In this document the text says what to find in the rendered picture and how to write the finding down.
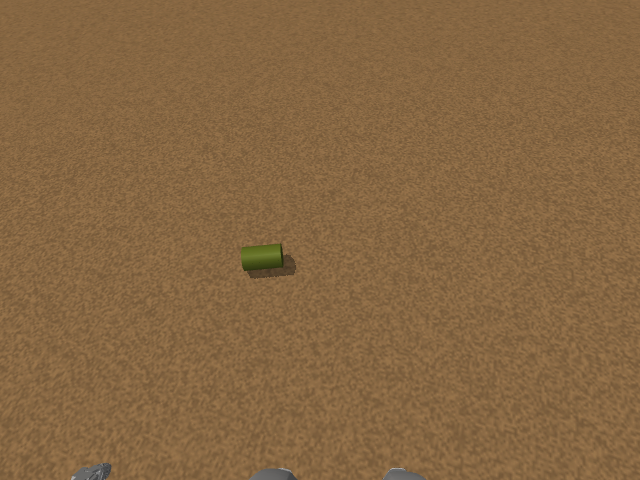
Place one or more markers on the left robot hand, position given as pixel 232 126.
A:
pixel 96 472

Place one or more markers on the can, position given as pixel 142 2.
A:
pixel 262 257

